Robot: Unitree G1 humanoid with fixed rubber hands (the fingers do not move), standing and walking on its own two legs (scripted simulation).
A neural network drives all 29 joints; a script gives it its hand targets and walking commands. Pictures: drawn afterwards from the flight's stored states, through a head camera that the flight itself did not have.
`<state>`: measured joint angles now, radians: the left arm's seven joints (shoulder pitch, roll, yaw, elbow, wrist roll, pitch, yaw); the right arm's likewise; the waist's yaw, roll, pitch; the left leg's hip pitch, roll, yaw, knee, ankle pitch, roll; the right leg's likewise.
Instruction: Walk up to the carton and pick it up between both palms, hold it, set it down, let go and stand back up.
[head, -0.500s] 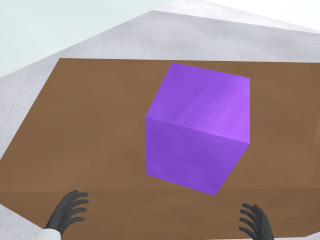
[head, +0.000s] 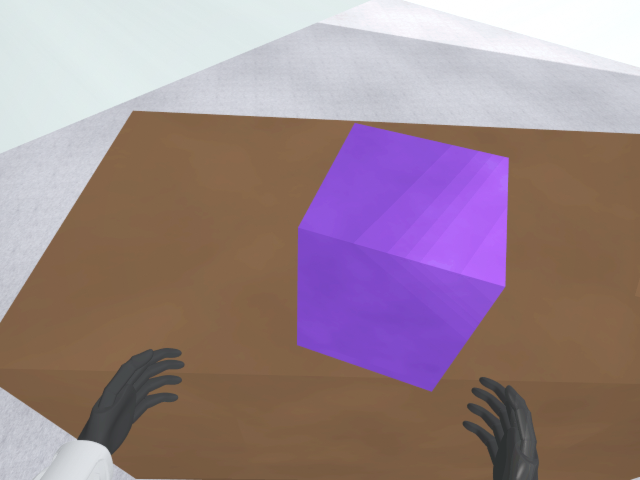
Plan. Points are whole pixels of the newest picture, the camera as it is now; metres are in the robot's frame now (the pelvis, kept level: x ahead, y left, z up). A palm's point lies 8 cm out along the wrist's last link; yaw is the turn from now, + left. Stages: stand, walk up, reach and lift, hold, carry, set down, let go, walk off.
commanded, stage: reach and lift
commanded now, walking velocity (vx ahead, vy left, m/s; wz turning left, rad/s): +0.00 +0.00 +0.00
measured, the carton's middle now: (393, 259) +0.39 -0.08 +0.07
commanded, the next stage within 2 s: none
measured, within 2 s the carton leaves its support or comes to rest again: neither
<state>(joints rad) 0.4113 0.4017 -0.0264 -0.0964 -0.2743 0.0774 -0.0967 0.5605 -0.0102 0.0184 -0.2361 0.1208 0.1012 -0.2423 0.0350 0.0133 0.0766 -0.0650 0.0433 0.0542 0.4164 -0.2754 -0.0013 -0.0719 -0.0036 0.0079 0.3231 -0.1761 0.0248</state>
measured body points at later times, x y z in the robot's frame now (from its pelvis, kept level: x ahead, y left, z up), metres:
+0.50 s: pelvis +0.01 +0.00 +0.00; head +0.02 +0.01 +0.45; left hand +0.25 +0.21 +0.07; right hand +0.22 -0.20 +0.06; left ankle -0.03 +0.11 -0.74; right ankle +0.00 -0.14 -0.74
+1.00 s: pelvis +0.00 +0.01 +0.00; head +0.00 +0.02 +0.45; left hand +0.32 +0.20 +0.12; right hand +0.26 -0.21 +0.11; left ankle -0.03 +0.11 -0.74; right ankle +0.01 -0.14 -0.74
